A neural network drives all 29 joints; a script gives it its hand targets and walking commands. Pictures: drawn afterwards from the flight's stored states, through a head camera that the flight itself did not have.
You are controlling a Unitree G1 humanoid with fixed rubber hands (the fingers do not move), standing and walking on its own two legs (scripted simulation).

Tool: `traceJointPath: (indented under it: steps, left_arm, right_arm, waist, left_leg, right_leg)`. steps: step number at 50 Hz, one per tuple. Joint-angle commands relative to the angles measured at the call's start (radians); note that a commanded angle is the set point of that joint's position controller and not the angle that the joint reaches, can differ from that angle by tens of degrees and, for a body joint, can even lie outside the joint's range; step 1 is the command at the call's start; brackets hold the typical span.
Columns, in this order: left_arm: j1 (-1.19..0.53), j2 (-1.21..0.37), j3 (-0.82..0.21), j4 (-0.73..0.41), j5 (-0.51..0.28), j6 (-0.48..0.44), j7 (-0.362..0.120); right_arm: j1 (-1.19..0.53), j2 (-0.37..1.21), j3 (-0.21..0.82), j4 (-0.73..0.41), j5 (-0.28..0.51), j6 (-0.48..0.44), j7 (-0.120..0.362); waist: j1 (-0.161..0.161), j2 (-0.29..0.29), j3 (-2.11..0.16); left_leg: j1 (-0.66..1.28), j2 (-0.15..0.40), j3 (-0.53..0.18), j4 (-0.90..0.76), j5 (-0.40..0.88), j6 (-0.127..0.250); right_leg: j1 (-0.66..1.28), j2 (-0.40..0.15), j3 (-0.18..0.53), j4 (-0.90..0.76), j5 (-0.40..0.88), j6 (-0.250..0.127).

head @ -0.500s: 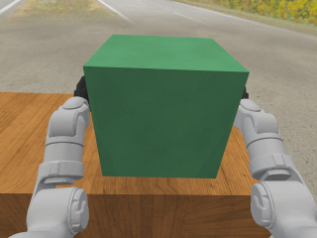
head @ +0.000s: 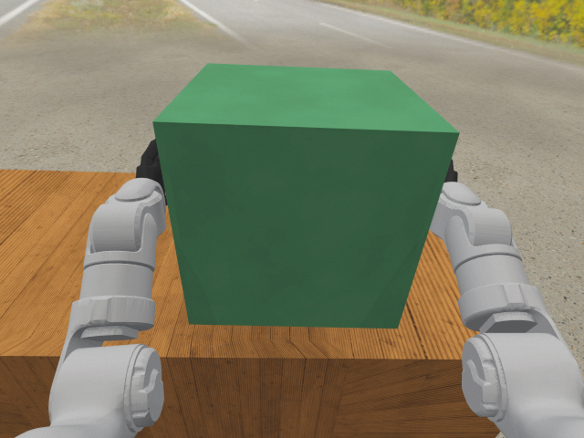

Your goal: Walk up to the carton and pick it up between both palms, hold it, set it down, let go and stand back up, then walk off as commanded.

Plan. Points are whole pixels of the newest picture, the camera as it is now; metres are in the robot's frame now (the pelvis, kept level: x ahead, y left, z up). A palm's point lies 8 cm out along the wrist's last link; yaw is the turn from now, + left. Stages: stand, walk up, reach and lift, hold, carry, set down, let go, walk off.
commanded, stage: hold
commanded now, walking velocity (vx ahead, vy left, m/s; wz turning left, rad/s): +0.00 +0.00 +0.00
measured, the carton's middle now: (297, 188) +0.43 +0.02 +0.20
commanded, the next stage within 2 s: set down in 0.06 s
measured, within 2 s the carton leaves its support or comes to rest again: neither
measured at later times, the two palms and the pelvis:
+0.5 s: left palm (151, 180) +0.39 +0.22 +0.22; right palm (424, 186) +0.41 -0.16 +0.22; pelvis +0.01 -0.01 +0.00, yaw +0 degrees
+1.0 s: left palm (164, 199) +0.43 +0.22 +0.17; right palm (408, 204) +0.44 -0.16 +0.17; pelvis +0.05 +0.00 +0.00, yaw +0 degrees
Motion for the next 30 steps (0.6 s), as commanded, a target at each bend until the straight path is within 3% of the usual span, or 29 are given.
traceJointPath:
  steps: [1, 3, 4, 5, 10, 14, 18, 21, 26, 30]
  left_arm:
    - [-0.804, -0.662, -0.383, -0.221, -0.074, -0.072, -0.196]
    - [-0.804, -0.660, -0.382, -0.220, -0.074, -0.072, -0.196]
    - [-0.780, -0.595, -0.351, -0.220, -0.042, -0.078, -0.202]
    - [-0.795, -0.598, -0.359, -0.202, -0.046, -0.078, -0.202]
    - [-0.853, -0.600, -0.323, -0.160, -0.031, -0.123, -0.204]
    - [-0.863, -0.570, -0.246, -0.111, 0.029, -0.181, -0.213]
    - [-0.786, -0.515, -0.145, 0.020, 0.115, -0.223, -0.254]
    - [-0.713, -0.489, -0.131, 0.061, 0.147, -0.240, -0.279]
    - [-0.664, -0.511, -0.207, -0.012, 0.134, -0.266, -0.274]
    - [-0.676, -0.548, -0.318, -0.179, 0.087, -0.308, -0.240]
  right_arm:
    - [-0.887, 0.573, 0.307, -0.346, 0.173, -0.042, 0.147]
    - [-0.888, 0.572, 0.307, -0.347, 0.174, -0.042, 0.147]
    - [-0.853, 0.587, 0.358, -0.342, 0.216, -0.034, 0.139]
    - [-0.855, 0.585, 0.345, -0.322, 0.209, -0.032, 0.140]
    - [-0.938, 0.583, 0.292, -0.290, 0.154, -0.096, 0.153]
    - [-0.954, 0.556, 0.224, -0.235, 0.067, -0.176, 0.164]
    - [-0.874, 0.543, 0.126, -0.121, -0.048, -0.257, 0.172]
    - [-0.807, 0.511, 0.080, -0.071, -0.096, -0.296, 0.166]
    - [-0.763, 0.470, 0.084, -0.114, -0.113, -0.360, 0.152]
    - [-0.715, 0.485, 0.171, -0.198, -0.087, -0.402, 0.142]
  waist:
    - [-0.109, 0.034, -0.265]
    - [-0.108, 0.034, -0.265]
    - [-0.021, 0.008, -0.259]
    - [-0.040, 0.004, -0.246]
    - [-0.022, 0.020, -0.245]
    - [-0.016, 0.019, -0.214]
    - [-0.024, -0.002, -0.142]
    - [-0.037, -0.004, -0.122]
    - [-0.053, 0.054, -0.143]
    - [-0.064, 0.101, -0.290]
  left_leg:
    - [0.133, -0.058, -0.081, -0.128, 0.078, -0.048]
    - [0.133, -0.057, -0.081, -0.128, 0.079, -0.047]
    - [0.150, -0.066, -0.083, -0.136, 0.107, -0.010]
    - [0.153, -0.065, -0.083, -0.136, 0.086, -0.008]
    - [0.142, -0.061, -0.077, -0.136, 0.028, -0.013]
    - [0.156, -0.059, -0.066, -0.151, -0.022, -0.014]
    - [0.159, -0.064, -0.043, -0.175, -0.106, -0.004]
    - [0.186, -0.068, -0.027, -0.184, -0.103, -0.007]
    - [0.265, -0.065, -0.025, -0.166, 0.007, -0.042]
    - [0.424, -0.056, -0.031, -0.091, 0.281, -0.080]
  right_leg:
    - [0.196, 0.064, 0.002, -0.038, 0.087, -0.037]
    - [0.197, 0.064, 0.003, -0.038, 0.089, -0.038]
    - [0.222, 0.080, 0.006, -0.056, 0.030, -0.021]
    - [0.203, 0.079, 0.006, -0.061, 0.006, -0.020]
    - [0.161, 0.067, -0.006, -0.058, -0.059, -0.022]
    - [0.173, 0.053, -0.021, -0.060, -0.109, -0.023]
    - [0.188, 0.032, -0.047, -0.065, -0.181, -0.019]
    - [0.220, 0.029, -0.064, -0.063, -0.165, -0.013]
    - [0.245, 0.039, -0.089, -0.062, -0.078, -0.011]
    - [0.242, 0.057, -0.104, -0.057, 0.062, -0.016]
